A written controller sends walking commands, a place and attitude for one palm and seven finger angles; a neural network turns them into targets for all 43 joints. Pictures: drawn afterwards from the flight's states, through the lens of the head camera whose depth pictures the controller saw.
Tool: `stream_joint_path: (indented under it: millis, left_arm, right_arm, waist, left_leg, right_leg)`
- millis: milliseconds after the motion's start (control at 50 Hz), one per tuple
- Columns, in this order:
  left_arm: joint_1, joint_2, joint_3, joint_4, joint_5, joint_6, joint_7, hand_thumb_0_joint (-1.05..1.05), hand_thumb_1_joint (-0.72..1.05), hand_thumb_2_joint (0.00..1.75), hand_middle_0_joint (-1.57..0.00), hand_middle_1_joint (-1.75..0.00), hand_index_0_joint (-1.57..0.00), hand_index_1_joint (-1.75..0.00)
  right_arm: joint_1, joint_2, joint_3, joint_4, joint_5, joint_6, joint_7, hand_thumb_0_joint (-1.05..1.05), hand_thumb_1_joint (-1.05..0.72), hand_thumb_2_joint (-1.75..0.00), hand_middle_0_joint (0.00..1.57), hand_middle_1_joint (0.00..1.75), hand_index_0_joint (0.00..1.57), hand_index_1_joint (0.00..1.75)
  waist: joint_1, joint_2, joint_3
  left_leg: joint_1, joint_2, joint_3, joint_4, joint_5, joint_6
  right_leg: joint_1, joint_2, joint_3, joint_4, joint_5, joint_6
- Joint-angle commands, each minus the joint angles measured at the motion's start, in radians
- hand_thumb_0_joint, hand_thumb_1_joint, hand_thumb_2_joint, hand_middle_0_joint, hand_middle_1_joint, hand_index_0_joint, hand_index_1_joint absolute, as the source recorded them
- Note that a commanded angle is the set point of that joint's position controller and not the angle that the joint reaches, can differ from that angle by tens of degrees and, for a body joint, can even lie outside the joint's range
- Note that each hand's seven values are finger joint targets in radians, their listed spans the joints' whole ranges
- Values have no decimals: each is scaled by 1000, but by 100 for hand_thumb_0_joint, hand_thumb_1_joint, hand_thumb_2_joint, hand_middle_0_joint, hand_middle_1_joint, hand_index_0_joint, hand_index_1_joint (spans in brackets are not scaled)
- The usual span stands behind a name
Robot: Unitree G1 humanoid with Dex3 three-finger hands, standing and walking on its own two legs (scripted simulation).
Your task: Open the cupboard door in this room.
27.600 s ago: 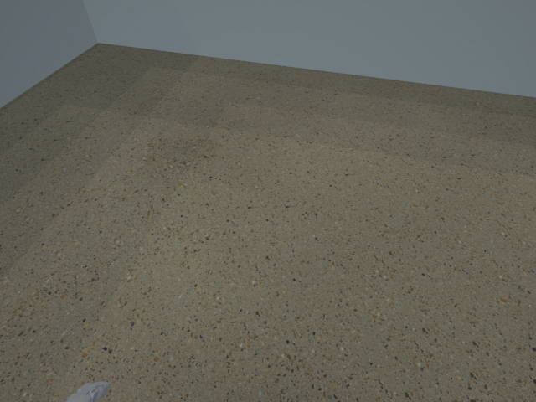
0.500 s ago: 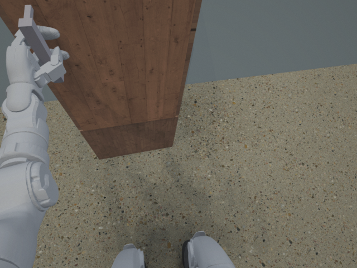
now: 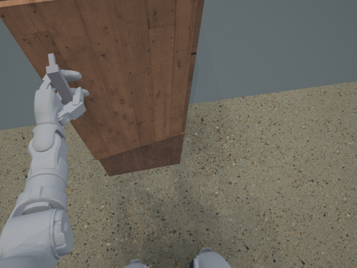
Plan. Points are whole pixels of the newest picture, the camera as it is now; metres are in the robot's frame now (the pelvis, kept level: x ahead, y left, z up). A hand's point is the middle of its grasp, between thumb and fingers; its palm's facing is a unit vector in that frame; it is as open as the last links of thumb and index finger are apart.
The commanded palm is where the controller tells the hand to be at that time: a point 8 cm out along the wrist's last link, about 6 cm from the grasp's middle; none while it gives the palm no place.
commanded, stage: pull the door open along its arc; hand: left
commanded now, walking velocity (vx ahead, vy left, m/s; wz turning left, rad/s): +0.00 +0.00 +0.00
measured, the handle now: (65, 88) +0.50 +0.23 +0.08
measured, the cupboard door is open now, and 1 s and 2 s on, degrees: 9 47 51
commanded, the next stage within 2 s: open thumb and fingers to let go in 0.68 s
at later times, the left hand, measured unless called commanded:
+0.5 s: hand (129, 148) +0.35 +0.08 +0.08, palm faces +0.51 -0.86 +0.01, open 5.6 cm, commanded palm +0.28 +0.10 +0.07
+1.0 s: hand (147, 163) +0.31 +0.05 +0.08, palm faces +0.53 -0.84 -0.06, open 6.9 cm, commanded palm +0.26 +0.07 +0.07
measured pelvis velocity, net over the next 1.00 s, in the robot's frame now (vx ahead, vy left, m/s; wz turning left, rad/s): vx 0.00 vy -0.06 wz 0.11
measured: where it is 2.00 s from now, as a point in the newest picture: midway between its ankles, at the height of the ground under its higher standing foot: outside the picture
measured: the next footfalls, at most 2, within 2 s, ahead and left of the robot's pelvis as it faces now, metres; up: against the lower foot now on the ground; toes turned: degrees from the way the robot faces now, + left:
none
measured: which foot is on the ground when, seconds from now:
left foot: down 0.00-1.00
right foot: down 0.00-1.00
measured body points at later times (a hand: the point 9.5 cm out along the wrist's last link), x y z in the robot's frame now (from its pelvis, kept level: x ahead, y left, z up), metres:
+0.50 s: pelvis +0.00 -0.02 +0.01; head +0.05 -0.03 +0.45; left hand +0.31 +0.13 +0.08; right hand +0.18 -0.23 -0.10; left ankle -0.03 +0.11 -0.69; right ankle +0.02 -0.13 -0.69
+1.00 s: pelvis +0.00 -0.06 +0.01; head +0.02 -0.09 +0.46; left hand +0.28 +0.09 +0.08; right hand +0.20 -0.26 -0.09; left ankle -0.03 +0.10 -0.69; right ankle +0.02 -0.13 -0.69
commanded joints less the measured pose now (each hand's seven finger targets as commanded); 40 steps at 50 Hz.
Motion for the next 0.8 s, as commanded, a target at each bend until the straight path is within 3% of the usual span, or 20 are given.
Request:
stream_joint_path:
  millis: [0,40,60,80,140,200,220,260,280,360,380,420,480,540,580,640,660,740,760,780]
  left_arm:
    - [-95,138,-28,-346,-21,-67,5,0,90,90,-40,-135,-40,-135]
    - [-26,79,-65,-412,-30,-62,18,0,90,90,-40,-135,-40,-135]
    - [-36,50,47,-459,-86,-50,147,0,90,90,-40,-135,-40,-135]
    - [-2,-6,-18,-474,-55,-43,214,0,90,90,-40,-135,-40,-135]
    - [121,-138,-77,-566,-9,-33,368,0,90,90,-40,-135,-40,-135]
    - [137,-224,-187,-655,108,-22,502,0,90,90,-40,-135,-40,-135]
    - [135,-256,-225,-668,137,-16,535,0,90,90,-40,-135,-40,-135]
    - [155,-336,-290,-710,173,2,603,0,90,90,-40,-135,-40,-135]
    - [162,-366,-310,-725,180,10,633,0,90,90,-40,-135,-40,-135]
    - [173,-502,-406,-769,199,54,750,0,90,90,-40,-135,-40,-135]
    - [189,-516,-430,-771,213,67,768,0,90,90,-40,-135,-40,-135]
    - [228,-543,-477,-809,253,86,786,0,90,90,-40,-135,-40,-135]
    - [305,-600,-561,-865,302,117,785,0,90,90,-40,-135,-40,-135]
    - [404,-669,-643,-950,286,142,770,0,90,90,-40,-135,-40,-135]
    - [458,-679,-664,-976,276,164,765,0,90,90,-40,-135,-40,-135]
    - [608,-679,-661,-1049,254,198,760,0,90,90,-40,-135,-40,-135]
    - [610,-674,-657,-1050,250,211,762,0,90,90,-40,-135,-40,-135]
    - [465,-631,-590,-982,245,240,800,0,90,90,-40,-135,-40,-135]
    - [370,-589,-552,-949,245,239,812,0,90,90,-40,-135,-40,-135]
    - [350,-574,-532,-953,245,234,817,0,83,87,-40,-134,-40,-134]
  right_arm:
    - [51,-149,-68,-110,13,-42,0,0,-90,-90,20,30,20,30]
    - [28,-142,-70,-118,18,-52,1,0,-90,-90,20,30,20,30]
    - [-16,-120,-66,-127,12,-61,2,0,-90,-90,20,30,20,30]
    - [-25,-121,-63,-120,5,-74,5,0,-90,-90,20,30,20,30]
    - [-58,-102,-65,-122,-10,-100,21,0,-90,-90,20,30,20,30]
    - [-85,-89,-68,-122,-34,-108,32,0,-90,-90,20,30,20,30]
    - [-90,-85,-69,-119,-39,-111,34,0,-90,-90,20,30,20,30]
    - [-119,-76,-71,-123,-47,-114,34,0,-90,-90,20,30,20,30]
    - [-133,-72,-72,-128,-49,-118,31,0,-90,-90,20,30,20,30]
    - [-210,-50,-65,-126,-61,-126,22,0,-90,-90,20,30,20,30]
    - [-218,-48,-64,-124,-65,-127,19,0,-90,-90,20,30,20,30]
    - [-239,-37,-63,-125,-74,-122,15,0,-90,-90,20,30,20,30]
    - [-255,-24,-62,-133,-79,-118,13,0,-90,-90,20,30,20,30]
    - [-295,-10,-57,-149,-67,-121,18,0,-90,-90,20,30,20,30]
    - [-315,-5,-52,-156,-61,-124,16,0,-90,-90,20,30,20,30]
    - [-346,10,-40,-171,-55,-123,17,0,-90,-90,20,30,20,30]
    - [-352,11,-36,-170,-55,-123,15,0,-90,-90,20,30,20,30]
    - [-389,14,-26,-140,-61,-123,-6,0,-90,-90,20,30,20,30]
    - [-392,11,-20,-124,-63,-123,-15,0,-90,-90,20,30,20,30]
    - [-394,13,-23,-118,-65,-125,-21,0,-90,-90,20,30,20,30]
  waist:
    - [78,46,-397]
    - [81,17,-361]
    - [142,9,-334]
    - [116,-8,-309]
    - [132,-1,-310]
    - [121,6,-326]
    - [114,-23,-320]
    - [110,-38,-315]
    - [108,-84,-321]
    - [110,-85,-280]
    - [106,-124,-272]
    - [114,-96,-284]
    - [116,-106,-290]
    - [123,-73,-276]
    - [122,-104,-271]
    - [149,-96,-254]
    - [144,-112,-226]
    - [135,-137,-146]
    - [120,-153,-116]
    - [131,-164,-129]
  left_leg:
    - [223,-36,-23,-119,566,7]
    - [223,-36,-18,-133,550,5]
    - [180,-45,-18,-148,509,-9]
    - [186,-44,-19,-152,476,-10]
    - [207,-44,-17,-155,503,-21]
    - [229,-42,-15,-146,508,-21]
    - [234,-42,-19,-146,495,-19]
    - [244,-42,-18,-150,471,-20]
    - [243,-42,-24,-150,454,-16]
    - [239,-52,-23,-159,377,-19]
    - [231,-53,-25,-157,362,-16]
    - [243,-55,-21,-152,371,-15]
    - [259,-54,-22,-143,406,-14]
    - [288,-57,-21,-142,411,-14]
    - [288,-61,-27,-142,387,-12]
    - [288,-71,-26,-149,365,-17]
    - [284,-75,-28,-150,351,-17]
    - [257,-89,-37,-134,258,-18]
    - [242,-92,-40,-128,232,-15]
    - [237,-95,-44,-129,219,-15]
  right_leg:
    - [367,33,-13,-45,467,-21]
    - [378,31,-18,-53,463,-20]
    - [386,31,-34,-62,423,-20]
    - [374,32,-38,-63,398,-19]
    - [372,22,-48,-51,390,-24]
    - [366,10,-42,-37,388,-26]
    - [365,8,-43,-39,383,-26]
    - [371,4,-44,-46,367,-28]
    - [379,5,-44,-54,352,-28]
    - [382,-5,-42,-72,293,-29]
    - [387,-5,-38,-83,286,-27]
    - [397,-11,-32,-78,299,-33]
    - [420,-15,-32,-79,346,-41]
    - [440,-17,-36,-88,362,-44]
    - [461,-22,-29,-107,360,-39]
    - [498,-32,-22,-124,377,-34]
    - [495,-37,-18,-138,374,-29]
    - [426,-55,24,-197,225,-15]
    - [399,-63,42,-214,184,-8]
    - [411,-69,60,-228,149,-6]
